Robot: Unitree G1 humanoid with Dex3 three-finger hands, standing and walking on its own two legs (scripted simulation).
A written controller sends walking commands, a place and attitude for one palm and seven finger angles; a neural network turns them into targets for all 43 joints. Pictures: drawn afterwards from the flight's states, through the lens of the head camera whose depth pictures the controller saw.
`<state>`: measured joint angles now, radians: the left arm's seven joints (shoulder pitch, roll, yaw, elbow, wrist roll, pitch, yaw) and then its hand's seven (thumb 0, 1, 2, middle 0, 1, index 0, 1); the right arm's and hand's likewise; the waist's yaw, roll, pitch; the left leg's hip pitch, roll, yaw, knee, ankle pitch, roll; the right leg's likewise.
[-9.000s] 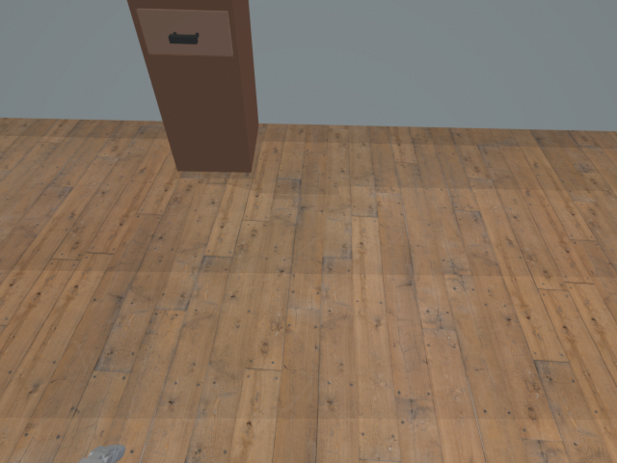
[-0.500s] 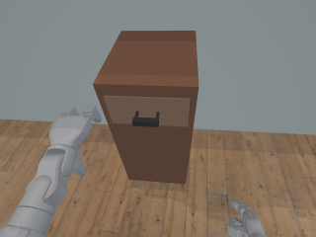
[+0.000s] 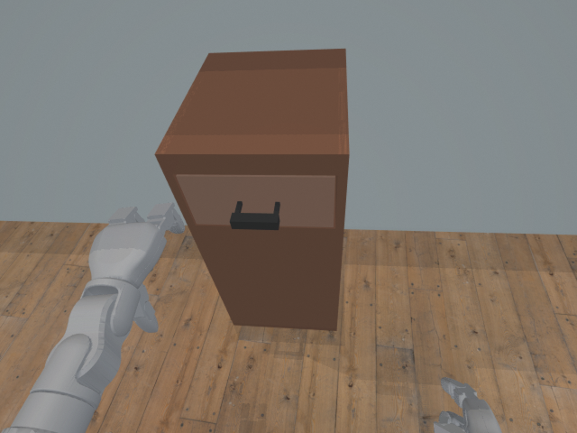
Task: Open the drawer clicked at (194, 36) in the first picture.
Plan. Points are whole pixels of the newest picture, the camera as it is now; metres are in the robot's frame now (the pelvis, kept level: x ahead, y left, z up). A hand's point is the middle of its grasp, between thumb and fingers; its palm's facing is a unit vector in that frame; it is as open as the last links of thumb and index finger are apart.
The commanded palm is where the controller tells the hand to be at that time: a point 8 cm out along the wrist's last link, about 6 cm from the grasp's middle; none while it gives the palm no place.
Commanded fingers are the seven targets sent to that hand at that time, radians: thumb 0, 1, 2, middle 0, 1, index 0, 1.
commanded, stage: move the hooked fingers above the handle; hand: left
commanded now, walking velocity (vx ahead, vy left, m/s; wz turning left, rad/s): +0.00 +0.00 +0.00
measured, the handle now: (256, 213) +0.55 +0.16 -0.09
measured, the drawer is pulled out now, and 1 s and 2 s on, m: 0.00 0.00 0.00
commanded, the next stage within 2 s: none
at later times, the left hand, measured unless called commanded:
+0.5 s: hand (191, 250) +0.37 +0.22 +0.02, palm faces -0.08 -0.07 -0.99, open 13.9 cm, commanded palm +0.36 +0.22 +0.09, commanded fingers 0.00 -0.50 0.30 -0.30 -1.20 -0.30 -1.20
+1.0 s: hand (227, 230) +0.44 +0.18 +0.00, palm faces -0.06 -0.04 -1.00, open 13.9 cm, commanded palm +0.42 +0.18 +0.05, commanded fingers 0.00 -0.50 0.30 -0.30 -1.20 -0.30 -1.20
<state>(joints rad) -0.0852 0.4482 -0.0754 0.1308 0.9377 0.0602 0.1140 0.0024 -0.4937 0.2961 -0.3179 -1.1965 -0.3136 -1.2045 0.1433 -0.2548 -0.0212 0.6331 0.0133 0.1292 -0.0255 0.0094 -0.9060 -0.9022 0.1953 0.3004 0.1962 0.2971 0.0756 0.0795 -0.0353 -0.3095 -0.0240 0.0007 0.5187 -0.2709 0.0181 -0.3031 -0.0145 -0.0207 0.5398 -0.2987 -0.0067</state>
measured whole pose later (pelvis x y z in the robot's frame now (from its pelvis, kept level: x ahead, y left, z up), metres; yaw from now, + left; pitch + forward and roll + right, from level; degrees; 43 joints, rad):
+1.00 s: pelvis +0.01 +0.00 -0.02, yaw -1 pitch +14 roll +0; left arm -0.60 0.33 -0.15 0.82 1.07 0.00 0.30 0.00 -0.49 0.30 -0.32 -1.20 -0.32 -1.20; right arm 0.28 -0.23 -0.07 0.68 0.00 0.13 -0.03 0.00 -0.91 -0.90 0.20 0.30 0.20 0.30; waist -0.04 0.04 -0.13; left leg -0.59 -0.01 0.02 0.71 -0.36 0.02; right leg -0.58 0.00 -0.01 0.71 -0.37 -0.01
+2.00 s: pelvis +0.00 +0.01 -0.04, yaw -2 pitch +22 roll -2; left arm -0.84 0.33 -0.11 1.11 1.10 0.02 0.44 0.00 -0.49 0.30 -0.32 -1.20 -0.32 -1.21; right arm 0.35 -0.24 -0.08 0.73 -0.03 0.08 0.02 0.00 -0.91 -0.90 0.20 0.30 0.20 0.30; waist -0.12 0.06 -0.18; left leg -0.84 0.01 0.00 0.88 -0.42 0.03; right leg -0.81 0.01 -0.02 0.84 -0.41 0.00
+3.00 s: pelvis +0.00 +0.00 -0.04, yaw -3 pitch +21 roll +0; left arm -0.80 0.35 -0.04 1.11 1.11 0.11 0.45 0.01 -0.49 0.30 -0.32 -1.20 -0.31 -1.20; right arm 0.34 -0.24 -0.06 0.69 -0.02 0.10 0.00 0.00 -0.91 -0.90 0.20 0.30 0.20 0.30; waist -0.13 0.07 -0.17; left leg -0.80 0.02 0.03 0.84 -0.41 0.02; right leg -0.80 0.03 0.01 0.83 -0.39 -0.01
